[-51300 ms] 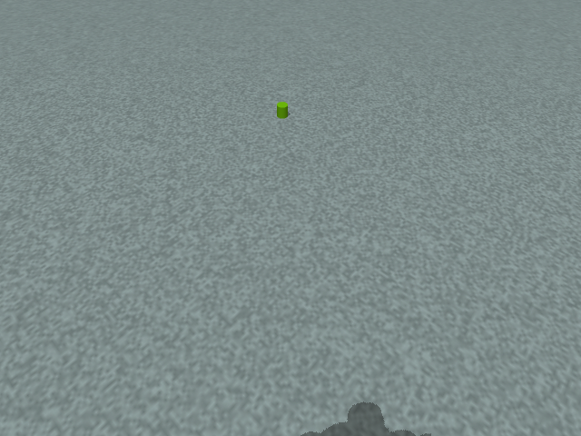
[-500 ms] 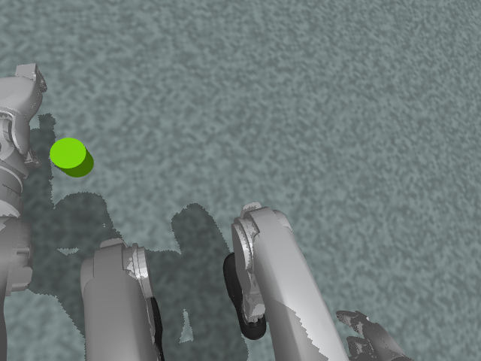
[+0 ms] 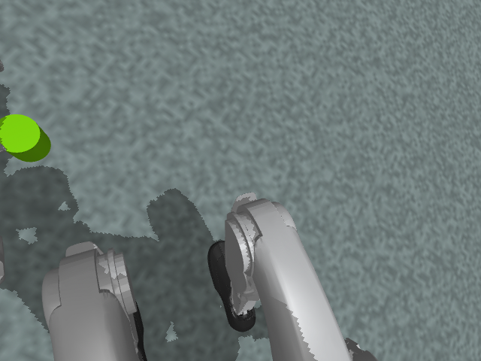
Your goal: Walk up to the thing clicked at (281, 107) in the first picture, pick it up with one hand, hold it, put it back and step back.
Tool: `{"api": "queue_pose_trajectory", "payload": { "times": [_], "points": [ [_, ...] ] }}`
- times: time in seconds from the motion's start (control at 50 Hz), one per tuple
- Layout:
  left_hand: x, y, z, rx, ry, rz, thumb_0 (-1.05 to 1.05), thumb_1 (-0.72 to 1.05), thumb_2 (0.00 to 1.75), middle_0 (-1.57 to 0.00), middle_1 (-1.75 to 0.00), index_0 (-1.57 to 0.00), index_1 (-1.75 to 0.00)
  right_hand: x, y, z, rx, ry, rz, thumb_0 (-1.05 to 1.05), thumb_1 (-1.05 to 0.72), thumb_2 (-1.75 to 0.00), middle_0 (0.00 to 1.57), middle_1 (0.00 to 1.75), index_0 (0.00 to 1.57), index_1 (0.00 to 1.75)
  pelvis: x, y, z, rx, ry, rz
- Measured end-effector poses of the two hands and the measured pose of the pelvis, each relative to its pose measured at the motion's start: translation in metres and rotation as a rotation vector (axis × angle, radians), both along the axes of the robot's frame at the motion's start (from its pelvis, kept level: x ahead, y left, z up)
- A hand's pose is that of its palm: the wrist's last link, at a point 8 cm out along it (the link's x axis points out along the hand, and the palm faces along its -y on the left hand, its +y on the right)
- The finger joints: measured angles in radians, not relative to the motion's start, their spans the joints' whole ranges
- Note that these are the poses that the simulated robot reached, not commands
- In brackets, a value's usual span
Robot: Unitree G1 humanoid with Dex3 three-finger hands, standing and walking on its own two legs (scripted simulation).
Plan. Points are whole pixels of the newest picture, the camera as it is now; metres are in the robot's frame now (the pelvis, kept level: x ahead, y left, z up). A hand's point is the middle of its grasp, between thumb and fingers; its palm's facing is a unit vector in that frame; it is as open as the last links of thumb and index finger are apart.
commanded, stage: home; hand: left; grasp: from above
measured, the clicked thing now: (24, 139) +0.53 +0.24 -0.30
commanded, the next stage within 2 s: none
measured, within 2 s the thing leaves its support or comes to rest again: neither
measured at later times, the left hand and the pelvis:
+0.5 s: hand out of the picture +0.37 +0.24 +0.04, palm faces -0.22 -0.75 -0.62, open 7.7 cm; pelvis +0.01 +0.00 +0.15, yaw +5 degrees
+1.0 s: hand out of the picture +0.27 +0.20 +0.24, palm faces +0.17 -0.96 -0.21, open 7.4 cm; pelvis +0.06 +0.00 +0.33, yaw +7 degrees
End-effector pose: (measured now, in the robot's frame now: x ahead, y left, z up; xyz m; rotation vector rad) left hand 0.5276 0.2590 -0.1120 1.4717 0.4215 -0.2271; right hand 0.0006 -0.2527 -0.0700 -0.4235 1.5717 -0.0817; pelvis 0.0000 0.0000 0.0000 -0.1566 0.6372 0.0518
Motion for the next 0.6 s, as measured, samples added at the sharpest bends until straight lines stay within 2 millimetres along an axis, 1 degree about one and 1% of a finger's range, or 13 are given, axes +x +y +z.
{"api": "queue_pose_trajectory", "payload": {
  "times": [0.04,0.1,0.16,0.2,0.24,0.3,0.38,0.44,0.52,0.6],
  "points": [
    [0.001,0.001,0.008,-0.024,-0.042,0.029,0.0,-0.3,0.95,-0.22,-0.79,-0.2,-0.81,0.004,0.003,-0.001,0.015,-0.01,-0.013,0.01,-0.9,-0.9,0.2,0.3,0.2,0.3,0.003,0.0,0.002,-0.001,0.01,0.001],
    [-0.003,0.006,0.028,-0.074,-0.073,0.1,0.0,-0.16,0.94,-0.24,-0.72,-0.22,-0.74,0.015,0.006,0.002,0.042,-0.036,-0.031,0.01,-0.9,-0.89,0.2,0.3,0.2,0.3,0.007,0.001,0.012,0.003,0.027,0.004],
    [-0.014,0.012,0.054,-0.133,-0.059,0.196,0.0,-0.02,0.95,-0.25,-0.66,-0.23,-0.69,0.031,0.006,0.009,0.065,-0.076,-0.041,0.01,-0.9,-0.89,0.2,0.3,0.2,0.3,0.009,0.002,0.028,0.009,0.037,0.009],
    [-0.026,0.017,0.072,-0.17,-0.031,0.246,0.0,0.08,0.96,-0.25,-0.63,-0.23,-0.65,0.042,0.004,0.017,0.076,-0.108,-0.045,0.01,-0.9,-0.89,0.2,0.3,0.2,0.3,0.011,0.003,0.041,0.013,0.041,0.012],
    [-0.041,0.021,0.091,-0.214,0.0,0.286,0.0,0.17,0.96,-0.25,-0.6,-0.23,-0.62,0.055,0.001,0.026,0.084,-0.142,-0.047,0.01,-0.9,-0.89,0.2,0.3,0.2,0.3,0.012,0.004,0.056,0.019,0.042,0.015],
    [-0.068,0.024,0.118,-0.296,0.045,0.331,0.01,0.33,0.98,-0.25,-0.56,-0.24,-0.58,0.076,-0.003,0.044,0.09,-0.194,-0.032,0.01,-0.9,-0.9,0.2,0.3,0.2,0.29,0.012,0.005,0.08,0.03,0.029,0.02],
    [-0.109,0.023,0.151,-0.439,0.072,0.391,0.01,0.56,1.0,-0.25,-0.5,-0.24,-0.52,0.107,-0.007,0.074,0.083,-0.278,0.009,0.01,-0.9,-0.9,0.2,0.3,0.2,0.29,0.01,0.004,0.112,0.044,0.0,0.026],
    [-0.139,0.021,0.172,-0.536,0.067,0.436,0.01,0.69,0.99,-0.24,-0.44,-0.23,-0.45,0.133,-0.008,0.099,0.074,-0.356,0.041,0.01,-0.9,-0.9,0.2,0.3,0.2,0.29,0.009,0.003,0.134,0.051,-0.023,0.034],
    [-0.174,0.018,0.2,-0.634,0.044,0.517,0.01,0.8,0.95,-0.23,-0.37,-0.22,-0.38,0.166,-0.005,0.134,0.067,-0.473,0.07,0.01,-0.91,-0.9,0.2,0.3,0.2,0.29,0.009,0.001,0.161,0.06,-0.058,0.045],
    [-0.203,0.014,0.228,-0.723,0.034,0.621,0.01,0.85,0.92,-0.22,-0.34,-0.22,-0.34,0.194,0.006,0.168,0.081,-0.582,0.081,0.01,-0.91,-0.9,0.2,0.3,0.2,0.29,0.012,-0.001,0.189,0.071,-0.1,0.053]
  ]
}}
